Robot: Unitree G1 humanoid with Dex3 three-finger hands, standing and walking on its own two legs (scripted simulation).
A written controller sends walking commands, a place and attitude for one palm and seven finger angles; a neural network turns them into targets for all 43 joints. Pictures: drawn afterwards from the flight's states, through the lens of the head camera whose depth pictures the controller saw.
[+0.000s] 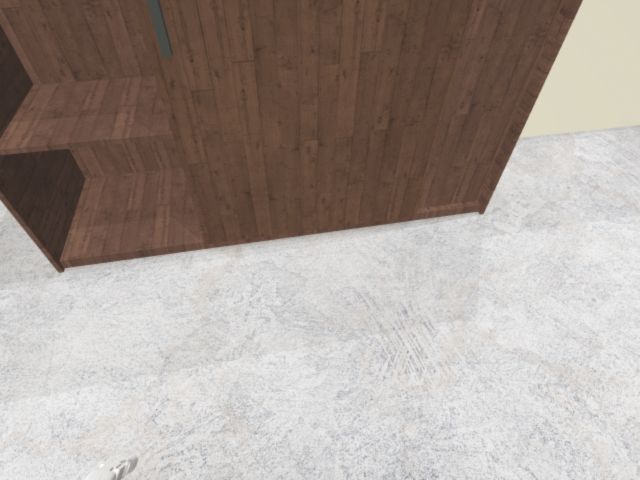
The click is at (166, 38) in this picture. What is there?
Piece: wardrobe's sliding door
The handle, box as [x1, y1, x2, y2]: [147, 0, 172, 56]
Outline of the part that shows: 147,0 162,56 171,56 172,52 158,0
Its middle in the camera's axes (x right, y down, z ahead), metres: -0.39 -0.54 +0.92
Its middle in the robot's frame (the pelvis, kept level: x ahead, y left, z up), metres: +1.05 +0.46 +0.15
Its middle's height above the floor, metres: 0.92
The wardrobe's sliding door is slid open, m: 0.56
